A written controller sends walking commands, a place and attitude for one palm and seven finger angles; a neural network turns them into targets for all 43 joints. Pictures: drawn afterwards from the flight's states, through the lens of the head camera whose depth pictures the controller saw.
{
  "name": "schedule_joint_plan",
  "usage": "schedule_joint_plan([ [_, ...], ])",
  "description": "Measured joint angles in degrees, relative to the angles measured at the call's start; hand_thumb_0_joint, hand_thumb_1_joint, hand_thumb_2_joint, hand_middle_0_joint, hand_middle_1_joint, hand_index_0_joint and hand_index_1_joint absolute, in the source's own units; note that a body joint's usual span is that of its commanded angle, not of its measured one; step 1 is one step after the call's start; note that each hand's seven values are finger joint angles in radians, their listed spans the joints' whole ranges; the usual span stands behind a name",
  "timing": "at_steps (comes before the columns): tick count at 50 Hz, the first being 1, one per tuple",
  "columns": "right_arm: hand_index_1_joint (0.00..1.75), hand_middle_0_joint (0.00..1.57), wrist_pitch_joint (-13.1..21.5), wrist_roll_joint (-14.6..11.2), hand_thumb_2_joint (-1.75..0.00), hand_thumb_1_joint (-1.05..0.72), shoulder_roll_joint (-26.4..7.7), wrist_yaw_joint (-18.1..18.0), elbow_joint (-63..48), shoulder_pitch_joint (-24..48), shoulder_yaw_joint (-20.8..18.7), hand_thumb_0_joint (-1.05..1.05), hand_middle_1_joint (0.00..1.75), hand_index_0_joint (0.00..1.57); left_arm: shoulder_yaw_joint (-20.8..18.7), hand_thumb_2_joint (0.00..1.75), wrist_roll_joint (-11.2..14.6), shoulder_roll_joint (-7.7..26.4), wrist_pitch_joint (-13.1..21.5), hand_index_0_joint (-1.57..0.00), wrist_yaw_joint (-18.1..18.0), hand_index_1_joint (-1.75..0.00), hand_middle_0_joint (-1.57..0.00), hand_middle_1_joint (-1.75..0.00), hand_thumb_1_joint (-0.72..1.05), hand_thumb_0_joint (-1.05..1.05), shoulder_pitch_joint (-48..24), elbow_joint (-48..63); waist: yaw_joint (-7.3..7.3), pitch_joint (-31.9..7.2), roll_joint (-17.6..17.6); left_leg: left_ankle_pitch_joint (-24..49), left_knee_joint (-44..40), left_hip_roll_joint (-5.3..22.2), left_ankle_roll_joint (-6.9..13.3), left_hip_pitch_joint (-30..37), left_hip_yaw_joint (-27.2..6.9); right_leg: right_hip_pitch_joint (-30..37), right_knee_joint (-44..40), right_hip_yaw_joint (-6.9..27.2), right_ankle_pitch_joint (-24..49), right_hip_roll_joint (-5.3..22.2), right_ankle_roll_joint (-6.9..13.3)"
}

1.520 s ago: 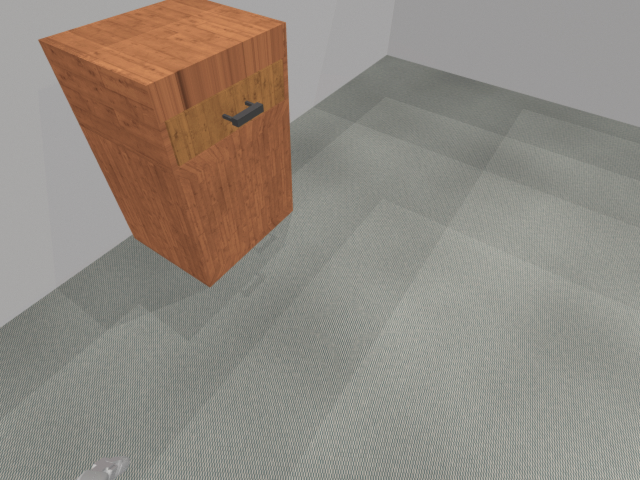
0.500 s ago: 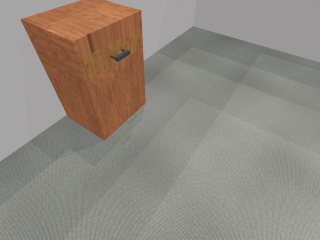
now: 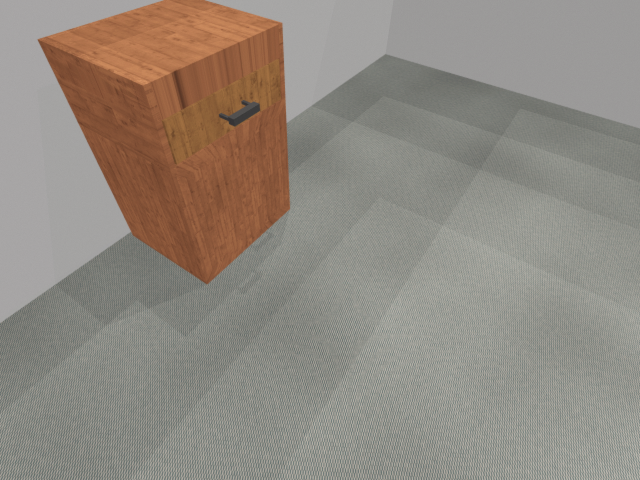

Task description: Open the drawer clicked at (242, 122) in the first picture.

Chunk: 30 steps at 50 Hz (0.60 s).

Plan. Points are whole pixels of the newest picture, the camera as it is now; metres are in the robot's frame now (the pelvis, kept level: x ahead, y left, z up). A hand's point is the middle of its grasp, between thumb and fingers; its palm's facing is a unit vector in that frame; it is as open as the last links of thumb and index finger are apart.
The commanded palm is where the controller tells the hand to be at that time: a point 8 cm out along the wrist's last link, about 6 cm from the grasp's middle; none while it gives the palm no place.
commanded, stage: look at it before walking up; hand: left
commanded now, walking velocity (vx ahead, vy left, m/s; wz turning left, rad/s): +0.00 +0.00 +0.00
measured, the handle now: (239, 111) +1.13 +0.32 -0.15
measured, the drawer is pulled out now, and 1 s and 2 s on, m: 0.00 0.00 0.00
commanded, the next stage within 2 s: walk to a spot facing it in 0.02 s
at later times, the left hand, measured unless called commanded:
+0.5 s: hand out of the picture +0.08 +0.18 -0.19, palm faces -0.13 -0.96 -0.24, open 7.4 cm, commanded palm none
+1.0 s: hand (227, 397) +0.29 +0.18 -0.21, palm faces -0.30 -0.94 -0.20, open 7.4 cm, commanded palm none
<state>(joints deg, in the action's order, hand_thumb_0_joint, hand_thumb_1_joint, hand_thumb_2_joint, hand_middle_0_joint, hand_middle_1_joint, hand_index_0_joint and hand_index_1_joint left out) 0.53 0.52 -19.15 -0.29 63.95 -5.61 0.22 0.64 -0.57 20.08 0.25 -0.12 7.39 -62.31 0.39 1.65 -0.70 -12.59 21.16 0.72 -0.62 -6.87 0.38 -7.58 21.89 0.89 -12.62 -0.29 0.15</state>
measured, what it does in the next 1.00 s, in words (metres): walks ahead, turning right: left foot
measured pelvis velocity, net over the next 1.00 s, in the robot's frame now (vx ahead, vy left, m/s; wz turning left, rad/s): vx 0.25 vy -0.02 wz -0.43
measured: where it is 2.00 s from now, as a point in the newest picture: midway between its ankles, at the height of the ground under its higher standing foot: (396, 371)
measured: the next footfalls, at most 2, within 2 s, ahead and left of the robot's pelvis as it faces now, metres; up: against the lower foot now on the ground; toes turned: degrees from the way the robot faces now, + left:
left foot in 0.94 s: +0.39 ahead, +0.04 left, +0.00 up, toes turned -16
right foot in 1.50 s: +0.49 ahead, -0.28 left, +0.00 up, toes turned -48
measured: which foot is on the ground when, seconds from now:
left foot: down 0.00-0.48, up 0.50-0.92, down 0.94-1.00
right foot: down 0.00-0.94, up 0.96-1.00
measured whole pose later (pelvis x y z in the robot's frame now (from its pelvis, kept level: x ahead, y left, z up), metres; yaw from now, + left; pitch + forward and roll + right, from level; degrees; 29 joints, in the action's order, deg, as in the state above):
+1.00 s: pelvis +0.25 -0.02 -0.03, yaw -25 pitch +0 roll -1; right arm 4.1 1.5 -8.6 0.3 51.7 -4.2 -1.2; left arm -4.2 -0.7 12.7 1.3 -0.4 22.8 -60.2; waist 3.5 3.2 -3.1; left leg -15.0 39.4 4.5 1.4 -24.0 7.3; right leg -11.2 54.9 6.9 -29.3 -2.1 1.4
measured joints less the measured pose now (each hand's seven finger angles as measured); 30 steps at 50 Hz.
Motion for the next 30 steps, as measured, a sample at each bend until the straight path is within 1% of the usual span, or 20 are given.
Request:
schedule_joint_plan([
  [7, 0.30, 0.20, 0.0, 0.0, -0.89, -0.90, 0.0, 0.0, -0.2, 0.2, 0.1, 0.01, 0.30, 0.21, 0.0, 0.90, 0.0, 0.2, 0.1, -0.20, 0.0, -0.30, -0.21, -0.30, 0.90, 0.01, -0.1, 0.1, 0.05, 0.1, 0.0, 0.1, -0.5, 0.0, 0.0, 0.3, 0.0, 0.3, -0.5, 0.0, 0.2, 0.0, 0.0],
  [10, 0.30, 0.20, -0.2, 0.3, -0.89, -0.90, 0.3, -0.2, -0.2, 0.0, 0.1, 0.01, 0.30, 0.21, -0.2, 0.90, 0.0, -0.2, -0.4, -0.20, -0.3, -0.30, -0.20, -0.30, 0.90, 0.01, 0.5, 0.2, 0.40, -0.2, 0.0, -0.4, 0.2, 0.2, -0.1, 0.1, 0.5, -0.1, 0.2, 0.5, -0.1, -0.2, -0.1],
  [14, 0.30, 0.20, -0.9, 0.7, -0.89, -0.90, 1.9, -0.1, -1.4, -2.0, -0.2, 0.01, 0.30, 0.20, -0.6, 0.90, -0.4, -1.7, -1.9, -0.20, 0.4, -0.30, -0.20, -0.30, 0.90, 0.01, 3.7, 1.0, 0.96, -1.3, 0.1, -3.5, 3.9, 0.9, -0.1, -0.6, 2.3, -1.8, 4.3, 2.3, -2.7, -1.0, 0.2],
  [17, 0.30, 0.20, -1.0, 0.8, -0.89, -0.90, 3.4, 0.1, -2.5, -4.6, -0.7, 0.01, 0.30, 0.20, -1.2, 0.90, -0.6, -2.9, -2.5, -0.20, 1.2, -0.30, -0.20, -0.30, 0.90, 0.01, 7.0, 2.1, 1.17, -1.8, -0.2, -6.3, 6.7, 1.5, -0.1, -1.1, 4.1, -4.1, 9.6, 3.5, -7.6, -1.5, 0.9],
  [19, 0.30, 0.20, -0.6, 0.7, -0.89, -0.90, 4.3, 0.2, -2.9, -6.1, -1.1, 0.01, 0.30, 0.21, -1.7, 0.90, -0.6, -3.9, -2.7, -0.20, 1.7, -0.30, -0.20, -0.30, 0.90, 0.01, 9.0, 2.5, 1.45, -1.5, -0.2, -7.9, 7.8, 2.1, -0.4, -0.6, 5.8, -6.7, 15.6, 1.8, -11.1, -0.9, 0.7],
  [21, 0.30, 0.20, 0.0, 0.7, -0.89, -0.90, 4.9, 0.1, -3.2, -7.6, -1.5, 0.01, 0.30, 0.21, -2.1, 0.90, -0.6, -5.1, -2.8, -0.20, 2.1, -0.30, -0.20, -0.30, 0.90, 0.01, 10.3, 2.7, 1.29, -0.7, 0.2, -9.2, 8.2, 3.0, -0.8, 0.5, 7.4, -9.0, 19.8, -0.7, -14.0, -0.2, 0.5],
  [22, 0.30, 0.20, 0.2, 0.8, -0.89, -0.90, 5.0, 0.0, -3.3, -8.4, -1.7, 0.01, 0.30, 0.21, -2.2, 0.90, -0.6, -5.7, -2.7, -0.20, 2.3, -0.30, -0.20, -0.30, 0.90, 0.01, 10.7, 2.8, 1.09, -0.2, 0.6, -9.9, 8.7, 3.6, -1.3, 0.9, 7.9, -9.6, 20.0, -1.9, -14.6, 0.2, 0.4],
  [23, 0.30, 0.20, 0.3, 0.9, -0.89, -0.90, 5.0, 0.0, -3.3, -9.1, -1.8, 0.00, 0.30, 0.21, -2.4, 0.90, -0.7, -6.3, -2.4, -0.20, 2.5, -0.30, -0.20, -0.30, 0.90, 0.01, 10.9, 3.1, 0.91, 0.4, 1.3, -11.0, 10.1, 4.5, -1.8, 1.0, 8.2, -9.5, 18.4, -3.2, -13.7, 0.4, 0.5],
  [24, 0.30, 0.20, 0.2, 0.8, -0.89, -0.90, 4.9, 0.0, -3.2, -9.9, -2.0, 0.00, 0.30, 0.21, -2.5, 0.90, -0.7, -6.7, -1.7, -0.20, 2.7, -0.30, -0.20, -0.30, 0.90, 0.01, 11.2, 3.7, 0.77, 1.0, 2.0, -12.8, 13.2, 5.5, -1.9, 0.1, 8.1, -8.9, 15.6, -4.1, -10.0, 0.2, 0.8],
  [25, 0.30, 0.20, -0.2, 0.7, -0.89, -0.90, 4.9, 0.0, -2.8, -10.5, -2.1, 0.01, 0.30, 0.21, -2.6, 0.90, -0.9, -6.9, -0.6, -0.20, 2.6, -0.30, -0.20, -0.30, 0.90, 0.01, 11.3, 4.1, 0.71, 1.4, 2.4, -15.1, 19.6, 6.4, -1.7, -2.3, 7.3, -9.2, 16.3, -4.8, -7.4, -0.4, 1.8],
  [26, 0.30, 0.20, -0.8, 0.6, -0.89, -0.90, 5.1, 0.0, -2.3, -10.8, -2.1, 0.01, 0.30, 0.21, -2.7, 0.90, -0.7, -7.3, 0.3, -0.20, 2.1, -0.30, -0.20, -0.30, 0.90, 0.01, 11.4, 4.4, 0.92, 1.6, 2.6, -16.8, 27.2, 6.3, -1.4, -5.3, 5.7, -9.1, 17.3, -5.2, -7.7, -0.9, 2.6],
  [27, 0.30, 0.20, -1.2, 0.6, -0.89, -0.90, 5.3, 0.1, -1.8, -10.9, -2.1, 0.01, 0.30, 0.21, -2.8, 0.90, -0.5, -7.6, 1.0, -0.20, 1.5, -0.30, -0.20, -0.30, 0.90, 0.01, 11.8, 4.6, 1.22, 1.8, 2.6, -16.6, 33.7, 5.8, -1.0, -8.2, 4.3, -8.3, 17.1, -5.3, -8.5, -1.4, 3.1],
  [28, 0.30, 0.20, -1.4, 0.5, -0.89, -0.90, 5.5, 0.2, -1.4, -10.8, -2.1, 0.01, 0.30, 0.20, -2.8, 0.90, -0.3, -8.0, 1.4, -0.20, 1.1, -0.30, -0.20, -0.30, 0.90, 0.01, 12.4, 4.8, 1.68, 1.8, 2.4, -15.4, 38.8, 5.3, -0.8, -10.9, 3.6, -7.2, 15.9, -5.0, -9.0, -1.8, 3.6],
  [30, 0.30, 0.20, -1.4, 0.7, -0.89, -0.90, 6.0, 0.4, -1.8, -9.8, -2.3, 0.01, 0.30, 0.20, -2.8, 0.90, -0.3, -8.6, 1.9, -0.20, 0.5, -0.30, -0.20, -0.30, 0.90, 0.01, 13.9, 4.7, 2.40, 1.6, 1.6, -12.2, 44.4, 4.9, -1.0, -15.8, 3.5, -4.7, 12.1, -3.7, -8.3, -2.5, 3.8],
])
